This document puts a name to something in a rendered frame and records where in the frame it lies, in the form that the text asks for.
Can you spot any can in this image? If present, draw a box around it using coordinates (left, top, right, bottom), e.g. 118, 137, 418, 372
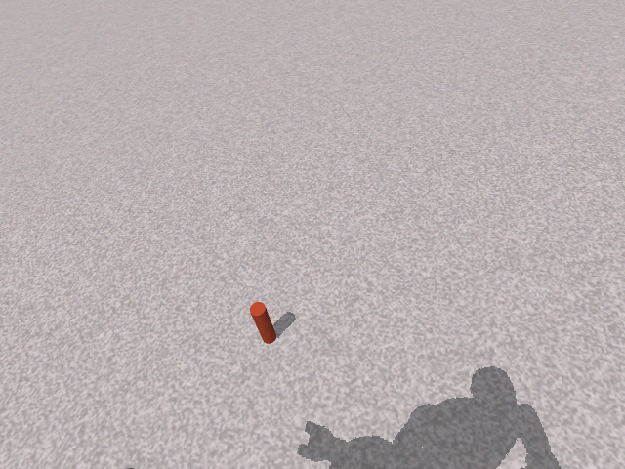
250, 302, 276, 344

